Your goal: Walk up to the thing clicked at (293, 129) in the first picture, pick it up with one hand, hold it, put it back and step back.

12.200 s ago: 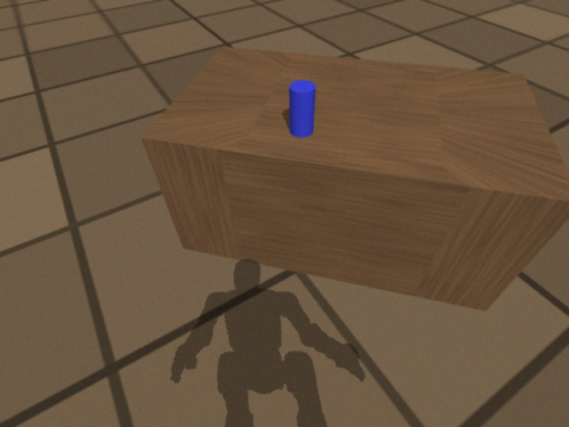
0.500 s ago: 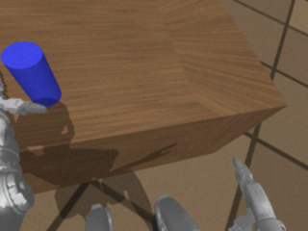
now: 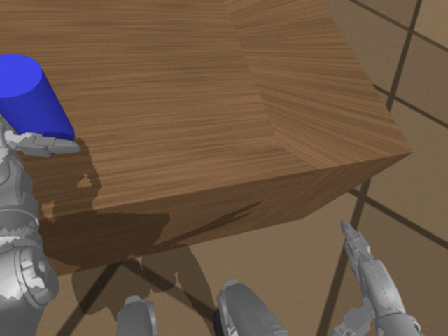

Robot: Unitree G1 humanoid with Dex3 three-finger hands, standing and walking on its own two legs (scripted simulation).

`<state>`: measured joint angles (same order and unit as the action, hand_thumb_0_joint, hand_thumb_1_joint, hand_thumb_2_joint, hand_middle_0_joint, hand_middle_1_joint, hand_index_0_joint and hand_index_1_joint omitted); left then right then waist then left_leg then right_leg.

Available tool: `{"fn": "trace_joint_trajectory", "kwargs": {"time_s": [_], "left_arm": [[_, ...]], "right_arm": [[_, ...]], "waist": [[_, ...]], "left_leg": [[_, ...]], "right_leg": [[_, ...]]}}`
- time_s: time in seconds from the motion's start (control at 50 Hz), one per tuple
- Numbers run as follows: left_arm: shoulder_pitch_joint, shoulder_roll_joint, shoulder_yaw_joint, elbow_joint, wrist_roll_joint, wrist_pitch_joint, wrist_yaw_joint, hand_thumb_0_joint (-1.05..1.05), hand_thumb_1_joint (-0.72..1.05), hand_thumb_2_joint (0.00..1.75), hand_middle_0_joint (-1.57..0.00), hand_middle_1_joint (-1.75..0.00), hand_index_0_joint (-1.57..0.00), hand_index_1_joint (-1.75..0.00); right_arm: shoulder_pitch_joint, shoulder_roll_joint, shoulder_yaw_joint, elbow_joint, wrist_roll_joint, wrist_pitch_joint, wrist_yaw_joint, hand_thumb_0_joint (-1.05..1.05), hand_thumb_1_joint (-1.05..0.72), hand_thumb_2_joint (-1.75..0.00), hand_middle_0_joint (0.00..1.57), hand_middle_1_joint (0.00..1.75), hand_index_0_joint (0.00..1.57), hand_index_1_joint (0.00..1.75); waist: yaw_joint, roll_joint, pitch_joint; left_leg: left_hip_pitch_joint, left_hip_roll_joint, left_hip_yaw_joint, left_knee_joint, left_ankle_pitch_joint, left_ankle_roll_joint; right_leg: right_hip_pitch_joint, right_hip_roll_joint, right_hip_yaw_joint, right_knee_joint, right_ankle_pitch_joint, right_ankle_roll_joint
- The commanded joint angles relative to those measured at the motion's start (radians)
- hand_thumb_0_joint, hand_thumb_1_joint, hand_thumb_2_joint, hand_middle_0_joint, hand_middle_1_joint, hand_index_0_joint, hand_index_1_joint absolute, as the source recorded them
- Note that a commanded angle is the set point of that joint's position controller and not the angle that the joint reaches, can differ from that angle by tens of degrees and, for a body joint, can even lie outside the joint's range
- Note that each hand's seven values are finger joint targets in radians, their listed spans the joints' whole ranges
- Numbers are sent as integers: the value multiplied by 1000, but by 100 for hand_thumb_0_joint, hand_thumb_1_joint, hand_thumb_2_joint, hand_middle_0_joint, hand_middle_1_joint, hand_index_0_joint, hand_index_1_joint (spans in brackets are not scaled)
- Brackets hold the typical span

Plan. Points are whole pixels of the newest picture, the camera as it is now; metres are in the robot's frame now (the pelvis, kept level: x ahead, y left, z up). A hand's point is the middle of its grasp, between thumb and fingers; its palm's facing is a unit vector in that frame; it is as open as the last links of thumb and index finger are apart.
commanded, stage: close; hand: left
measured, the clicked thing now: (33, 110) +0.53 +0.22 +0.02
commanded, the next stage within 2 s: settle in 0.50 s
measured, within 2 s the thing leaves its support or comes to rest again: leaves its support in 1.00 s
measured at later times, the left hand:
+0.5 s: hand (29, 122) +0.51 +0.23 +0.02, palm faces +0.23 -0.97 +0.00, open 10.5 cm
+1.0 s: hand (40, 125) +0.50 +0.21 +0.03, palm faces +0.20 -0.98 -0.02, open 10.8 cm
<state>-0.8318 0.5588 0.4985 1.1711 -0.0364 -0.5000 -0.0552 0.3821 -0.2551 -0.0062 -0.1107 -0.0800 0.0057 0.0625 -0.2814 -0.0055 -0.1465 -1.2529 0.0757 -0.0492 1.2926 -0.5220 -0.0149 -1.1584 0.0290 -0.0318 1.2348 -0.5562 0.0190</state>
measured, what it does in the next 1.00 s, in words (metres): stands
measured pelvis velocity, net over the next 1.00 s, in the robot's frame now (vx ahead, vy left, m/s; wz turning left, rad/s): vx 0.00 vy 0.00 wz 0.00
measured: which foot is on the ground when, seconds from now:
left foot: down 0.00-1.00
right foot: down 0.00-1.00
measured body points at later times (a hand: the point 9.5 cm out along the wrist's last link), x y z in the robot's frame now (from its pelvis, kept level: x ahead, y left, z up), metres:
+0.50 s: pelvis +0.01 +0.00 +0.01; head +0.16 +0.06 +0.43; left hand +0.49 +0.28 +0.03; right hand +0.17 -0.25 +0.03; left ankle +0.03 +0.12 -0.62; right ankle +0.01 -0.14 -0.62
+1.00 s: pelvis +0.00 +0.00 +0.01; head +0.14 +0.05 +0.44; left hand +0.48 +0.26 +0.03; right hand +0.16 -0.25 +0.03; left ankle +0.03 +0.12 -0.62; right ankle +0.01 -0.14 -0.62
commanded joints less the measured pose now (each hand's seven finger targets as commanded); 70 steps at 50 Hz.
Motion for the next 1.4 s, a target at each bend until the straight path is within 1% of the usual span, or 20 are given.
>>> {"fn": "trace_joint_trajectory", "kwargs": {"time_s": [0.0, 0.18, 0.26, 0.32, 0.42, 0.44, 0.5, 0.52, 0.54, 0.58, 0.62, 0.66, 0.78, 0.98, 1.04, 1.1, 1.2, 1.24, 1.28, 1.38], "left_arm": [[-374, 224, -2, -173, 0, -67, -2, 0, -39, 23, -55, -37, -56, -37], [-327, 136, -54, -224, -3, -41, -3, 0, -23, 48, -84, -67, -85, -67], [-277, 141, -36, -231, -3, -41, 8, 0, -14, 59, -96, -80, -97, -79], [-257, 125, -36, -253, -6, -53, 13, 0, -3, 70, -105, -90, -105, -89], [-257, 98, -59, -231, -12, -69, 2, 0, 9, 96, -124, -114, -124, -114], [-297, 127, -47, -307, -11, -77, 6, 0, 14, 101, -126, -118, -127, -119], [-271, 72, -77, -195, -10, -65, 4, 0, 18, 113, -133, -128, -133, -129], [-337, 122, -61, -276, -11, -75, 10, 0, 16, 115, -134, -130, -134, -131], [-325, 116, -57, -217, -8, -71, 13, 0, 16, 117, -136, -132, -136, -134], [-319, 127, -41, -200, -14, -74, 12, 0, 13, 120, -138, -136, -138, -137], [-358, 157, -22, -239, -18, -85, 7, 0, 19, 129, -132, -138, -131, -141], [-313, 128, -39, -189, -15, -73, 2, 0, 17, 129, -134, -140, -133, -142], [-375, 158, -43, -309, -20, -70, -3, 0, 10, 134, -137, -145, -136, -148], [-500, 253, -9, -470, -11, -71, 63, 0, 8, 136, -134, -145, -133, -149], [-423, 162, -51, -356, -14, -53, 57, 0, 5, 135, -135, -147, -135, -149], [-450, 208, -34, -406, -11, -48, 53, 0, 6, 135, -134, -146, -133, -149], [-391, 153, -57, -270, -15, -17, 33, 0, 4, 137, -135, -147, -134, -150], [-446, 186, -44, -350, -18, -21, 36, 0, 4, 138, -135, -148, -135, -151], [-435, 138, -65, -318, -29, -16, 27, 0, 3, 137, -134, -148, -134, -150], [-468, 198, -50, -371, -25, -25, 29, 0, 6, 140, -133, -148, -134, -151]], "right_arm": [[84, -179, -121, -200, 3, -45, -15, 0, 52, -5, 5, 5, 5, 5], [83, -171, -125, -221, 9, -33, -10, 0, 51, -5, 5, 5, 5, 5], [74, -172, -127, -194, 8, -25, -7, 0, 51, -5, 5, 5, 5, 5], [67, -176, -140, -192, 7, -30, -6, 0, 52, -5, 5, 5, 5, 5], [88, -142, -98, -186, 6, -30, 0, 0, 51, -5, 5, 5, 5, 5], [90, -153, -113, -187, 6, -30, -2, 0, 52, -5, 5, 5, 5, 5], [80, -144, -95, -176, 5, -31, 0, 0, 52, -6, 5, 5, 5, 5], [79, -163, -118, -165, 6, -32, -4, 0, 51, -6, 5, 5, 5, 5], [78, -154, -103, -154, 3, -31, -3, 0, 51, -6, 5, 5, 5, 5], [89, -166, -115, -164, 3, -31, -2, 0, 52, -6, 5, 5, 5, 5], [72, -168, -114, -189, 6, -30, -2, 0, 52, -6, 5, 5, 5, 5], [98, -181, -130, -194, 4, -27, -4, 0, 52, -6, 5, 5, 5, 5], [69, -155, -105, -227, 10, -20, -8, 0, 51, -6, 5, 5, 5, 5], [46, -160, -120, -177, 5, -4, -29, 0, 52, -6, 5, 5, 5, 5], [71, -123, -88, -114, 4, 3, -28, 0, 51, -6, 5, 5, 5, 5], [41, -152, -115, -148, 8, -2, -32, 0, 52, -6, 5, 5, 5, 5], [-1, -144, -103, -145, 12, 0, -31, 0, 52, -6, 5, 5, 5, 5], [24, -141, -106, -110, 14, -1, -33, 0, 52, -6, 5, 5, 5, 5], [22, -139, -105, -124, 16, 0, -34, 0, 53, -6, 5, 5, 5, 5], [44, -145, -103, -117, 19, -2, -39, 0, 53, -6, 5, 5, 5, 5]], "waist": [[-11, 210, -550], [16, 244, -571], [43, 265, -528], [36, 243, -514], [26, 226, -497], [35, 241, -545], [8, 217, -472], [14, 257, -523], [13, 250, -501], [0, 223, -486], [13, 243, -564], [4, 210, -544], [40, 254, -614], [59, 284, -588], [48, 234, -504], [50, 246, -566], [61, 217, -520], [66, 240, -537], [60, 215, -534], [64, 211, -556]], "left_leg": [[484, -29, -9, -106, 415, 37], [546, -27, -4, -131, 443, 26], [574, -18, -16, -150, 474, 11], [570, -16, -22, -157, 474, 10], [545, -22, -11, -149, 470, 16], [563, -23, -6, -144, 482, 20], [521, -23, -12, -147, 426, 20], [561, -21, -12, -144, 448, 18], [549, -22, -14, -143, 433, 18], [538, -18, -18, -136, 435, 20], [553, -24, -12, -129, 463, 22], [561, -22, -18, -134, 466, 22], [591, -28, -4, -150, 460, 21], [657, -26, -6, -202, 420, 15], [606, -30, 2, -212, 382, 25], [641, -33, 9, -208, 410, 28], [635, -25, 2, -228, 426, 20], [645, -27, 6, -237, 406, 22], [659, -25, 3, -243, 412, 22], [677, -28, 7, -248, 434, 23]], "right_leg": [[187, 21, 0, -133, 423, -25], [208, 22, -5, -148, 420, -31], [173, 26, -20, -140, 383, -40], [177, 27, -27, -136, 383, -41], [196, 25, -21, -143, 410, -36], [215, 22, -14, -145, 432, -33], [170, 22, -16, -142, 392, -35], [177, 20, -14, -137, 406, -35], [159, 21, -14, -137, 388, -35], [151, 23, -17, -133, 387, -35], [192, 20, -11, -131, 427, -32], [191, 25, -18, -133, 423, -32], [258, 19, -3, -151, 431, -31], [278, 18, -6, -187, 385, -33], [290, 17, -1, -208, 388, -27], [319, 12, 7, -215, 423, -24], [298, 16, -7, -229, 400, -31], [308, 14, -1, -233, 392, -31], [304, 17, -6, -240, 393, -30], [332, 15, -4, -247, 421, -27]]}}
